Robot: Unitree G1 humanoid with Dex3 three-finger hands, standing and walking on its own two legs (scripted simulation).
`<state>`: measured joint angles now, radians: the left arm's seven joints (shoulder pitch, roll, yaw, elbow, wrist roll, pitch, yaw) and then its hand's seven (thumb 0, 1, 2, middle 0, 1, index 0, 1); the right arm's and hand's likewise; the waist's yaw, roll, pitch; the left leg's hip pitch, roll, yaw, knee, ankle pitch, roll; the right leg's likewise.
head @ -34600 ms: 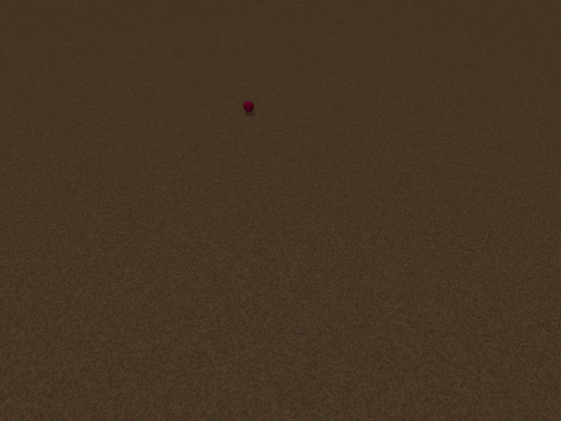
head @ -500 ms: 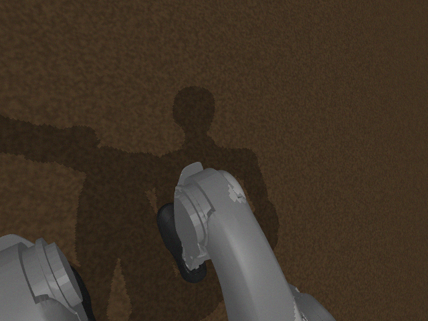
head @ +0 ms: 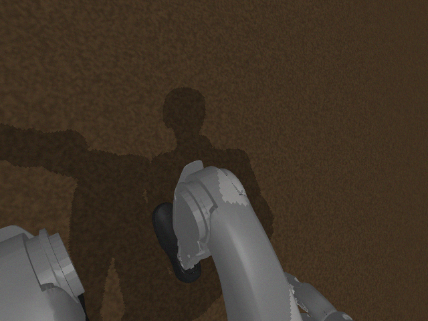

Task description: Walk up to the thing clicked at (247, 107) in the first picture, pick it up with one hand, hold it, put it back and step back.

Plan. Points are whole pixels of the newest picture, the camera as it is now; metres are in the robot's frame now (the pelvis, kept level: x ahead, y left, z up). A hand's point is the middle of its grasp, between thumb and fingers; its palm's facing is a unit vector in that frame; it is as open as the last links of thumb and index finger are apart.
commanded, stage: rest palm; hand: left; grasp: from above
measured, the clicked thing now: out of the picture +0.51 +0.34 -0.28
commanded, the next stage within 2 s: close in 0.58 s
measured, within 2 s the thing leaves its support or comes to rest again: neither
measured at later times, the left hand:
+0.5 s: hand out of the picture +0.48 +0.34 -0.26, palm faces -0.44 -0.14 -0.89, open 13.9 cm
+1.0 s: hand out of the picture +0.48 +0.33 -0.26, palm faces -0.44 -0.14 -0.89, open 13.4 cm
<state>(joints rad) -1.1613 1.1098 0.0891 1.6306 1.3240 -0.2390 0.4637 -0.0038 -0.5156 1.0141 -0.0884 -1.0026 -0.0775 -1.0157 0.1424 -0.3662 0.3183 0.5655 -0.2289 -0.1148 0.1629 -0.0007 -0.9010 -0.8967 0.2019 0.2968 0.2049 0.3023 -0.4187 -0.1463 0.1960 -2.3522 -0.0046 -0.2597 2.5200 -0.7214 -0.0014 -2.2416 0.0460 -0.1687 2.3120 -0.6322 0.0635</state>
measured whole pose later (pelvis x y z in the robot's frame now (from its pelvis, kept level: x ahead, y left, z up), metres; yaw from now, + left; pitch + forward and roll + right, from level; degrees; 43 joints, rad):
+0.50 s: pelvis +0.00 +0.00 +0.00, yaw -1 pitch +30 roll -16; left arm -1.19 1.14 0.11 1.69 1.29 -0.17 0.50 0.00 -0.49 0.97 -0.09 -1.03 -0.09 -1.03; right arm 0.15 -0.35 0.37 0.58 -0.23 -0.16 0.18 0.00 -0.91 -0.90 0.20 0.30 0.21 0.30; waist -0.46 -0.14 0.22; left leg -2.37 0.00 -0.26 2.52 -0.72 0.01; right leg -2.26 0.05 -0.17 2.31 -0.62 0.07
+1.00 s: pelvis +0.00 +0.00 +0.00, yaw -1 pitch +30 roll -17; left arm -1.18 1.15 0.09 1.66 1.29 -0.20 0.50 0.00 -0.39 0.91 -0.12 -1.03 -0.14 -1.01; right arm 0.13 -0.36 0.38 0.57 -0.23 -0.15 0.17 0.00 -0.90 -0.90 0.20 0.30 0.20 0.30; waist -0.45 -0.16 0.23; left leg -2.36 0.00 -0.27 2.52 -0.72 0.01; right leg -2.24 0.05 -0.18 2.30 -0.62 0.07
